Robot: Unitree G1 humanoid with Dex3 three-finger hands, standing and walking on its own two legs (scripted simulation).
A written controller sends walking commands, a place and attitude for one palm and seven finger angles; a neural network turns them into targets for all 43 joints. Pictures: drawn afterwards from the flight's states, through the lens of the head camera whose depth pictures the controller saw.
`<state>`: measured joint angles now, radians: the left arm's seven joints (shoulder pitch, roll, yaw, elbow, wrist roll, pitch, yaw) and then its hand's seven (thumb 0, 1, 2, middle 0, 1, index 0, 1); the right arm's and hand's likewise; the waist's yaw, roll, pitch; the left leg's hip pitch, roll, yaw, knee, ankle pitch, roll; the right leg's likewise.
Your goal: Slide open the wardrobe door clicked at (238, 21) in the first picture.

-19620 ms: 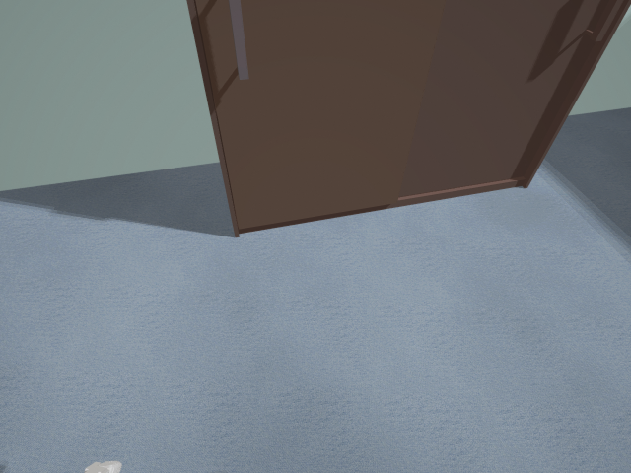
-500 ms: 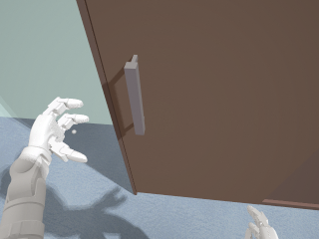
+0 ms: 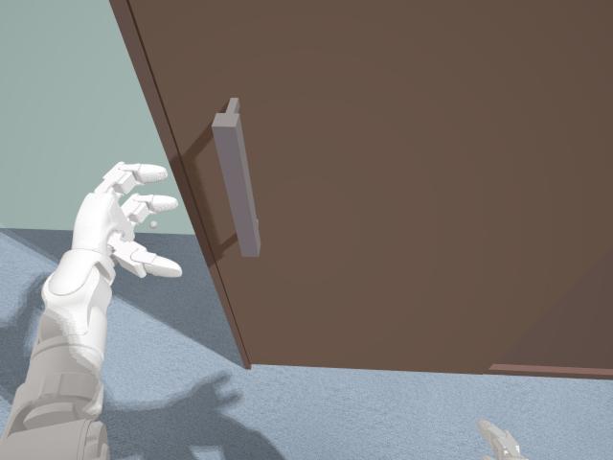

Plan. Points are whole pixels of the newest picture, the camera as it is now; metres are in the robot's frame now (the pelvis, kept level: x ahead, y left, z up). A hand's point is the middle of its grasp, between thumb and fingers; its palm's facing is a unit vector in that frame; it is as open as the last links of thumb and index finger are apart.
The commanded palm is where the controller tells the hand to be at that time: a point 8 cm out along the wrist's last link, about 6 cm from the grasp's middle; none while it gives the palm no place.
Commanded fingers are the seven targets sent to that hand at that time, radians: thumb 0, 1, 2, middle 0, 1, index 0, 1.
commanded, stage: move the hooked fingers beside the handle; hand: left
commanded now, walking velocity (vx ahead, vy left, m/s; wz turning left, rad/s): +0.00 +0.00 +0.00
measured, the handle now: (243, 185) +0.47 +0.11 +0.10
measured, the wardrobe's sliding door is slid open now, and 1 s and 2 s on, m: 0.00 0.00 0.00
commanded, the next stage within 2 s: feel for the door with the fingertips in 1.16 s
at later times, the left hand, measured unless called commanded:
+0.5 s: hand (187, 199) +0.43 +0.18 +0.11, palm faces -0.01 -1.00 -0.02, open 13.9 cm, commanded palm +0.39 +0.23 +0.11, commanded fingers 0.00 -0.50 0.30 -0.30 -1.20 -0.30 -1.20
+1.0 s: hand (193, 201) +0.43 +0.17 +0.11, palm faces -0.01 -1.00 -0.02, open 14.0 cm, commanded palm +0.40 +0.23 +0.11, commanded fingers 0.00 -0.50 0.30 -0.30 -1.20 -0.30 -1.20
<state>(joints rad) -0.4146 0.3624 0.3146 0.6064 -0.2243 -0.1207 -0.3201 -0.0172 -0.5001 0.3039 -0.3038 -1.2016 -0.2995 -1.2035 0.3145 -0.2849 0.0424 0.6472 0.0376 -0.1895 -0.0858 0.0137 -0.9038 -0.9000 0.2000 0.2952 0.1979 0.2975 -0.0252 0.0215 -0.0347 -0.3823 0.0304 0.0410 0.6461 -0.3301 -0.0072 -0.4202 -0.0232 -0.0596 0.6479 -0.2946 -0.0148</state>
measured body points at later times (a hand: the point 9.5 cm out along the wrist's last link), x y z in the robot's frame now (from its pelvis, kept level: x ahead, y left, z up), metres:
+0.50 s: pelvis +0.00 +0.01 +0.00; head +0.04 +0.00 +0.45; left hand +0.42 +0.24 +0.12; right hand +0.09 -0.25 -0.11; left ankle +0.00 +0.12 -0.72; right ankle +0.02 -0.11 -0.72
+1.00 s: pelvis +0.00 +0.00 +0.00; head +0.04 +0.00 +0.45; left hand +0.42 +0.23 +0.12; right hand +0.10 -0.25 -0.11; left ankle +0.00 +0.12 -0.72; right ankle +0.02 -0.11 -0.72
